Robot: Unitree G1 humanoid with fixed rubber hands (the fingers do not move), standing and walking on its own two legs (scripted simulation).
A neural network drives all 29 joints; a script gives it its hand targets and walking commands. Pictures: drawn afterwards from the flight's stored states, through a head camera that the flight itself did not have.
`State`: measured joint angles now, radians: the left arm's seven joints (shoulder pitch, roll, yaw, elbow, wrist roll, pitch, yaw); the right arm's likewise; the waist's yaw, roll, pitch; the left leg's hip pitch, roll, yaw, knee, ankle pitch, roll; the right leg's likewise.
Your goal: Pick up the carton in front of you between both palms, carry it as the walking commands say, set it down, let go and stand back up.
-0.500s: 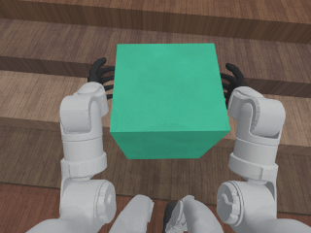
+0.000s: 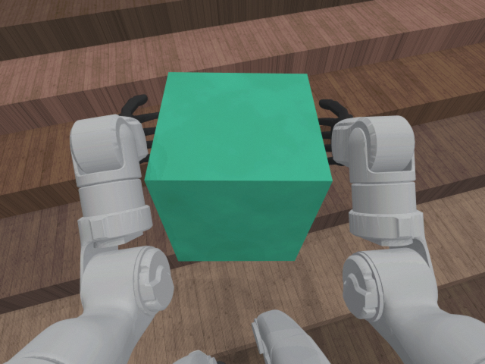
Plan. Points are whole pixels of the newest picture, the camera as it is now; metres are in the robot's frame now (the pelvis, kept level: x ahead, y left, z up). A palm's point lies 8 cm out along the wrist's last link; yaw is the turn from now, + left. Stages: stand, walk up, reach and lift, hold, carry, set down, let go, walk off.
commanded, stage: carry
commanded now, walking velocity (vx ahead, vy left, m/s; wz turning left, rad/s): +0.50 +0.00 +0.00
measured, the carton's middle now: (237, 175) +0.38 -0.05 +0.07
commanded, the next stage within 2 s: none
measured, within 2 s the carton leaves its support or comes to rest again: neither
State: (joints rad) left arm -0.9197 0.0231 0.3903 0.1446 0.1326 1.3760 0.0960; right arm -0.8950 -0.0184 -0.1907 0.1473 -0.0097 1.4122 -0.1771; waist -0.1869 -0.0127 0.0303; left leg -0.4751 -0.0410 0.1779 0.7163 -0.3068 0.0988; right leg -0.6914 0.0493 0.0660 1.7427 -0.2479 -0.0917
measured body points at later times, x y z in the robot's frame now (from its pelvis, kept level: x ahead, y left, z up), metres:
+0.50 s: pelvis +0.30 -0.09 +0.13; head +0.36 -0.08 +0.57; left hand +0.67 +0.12 +0.24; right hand +0.71 -0.19 +0.25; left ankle +0.26 +0.01 -0.41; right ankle +0.38 -0.17 -0.58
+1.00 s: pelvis +0.59 -0.01 +0.25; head +0.63 -0.01 +0.70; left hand +0.99 +0.11 +0.37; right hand +0.95 -0.19 +0.37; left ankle +0.66 +0.08 -0.45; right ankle +0.51 -0.12 -0.28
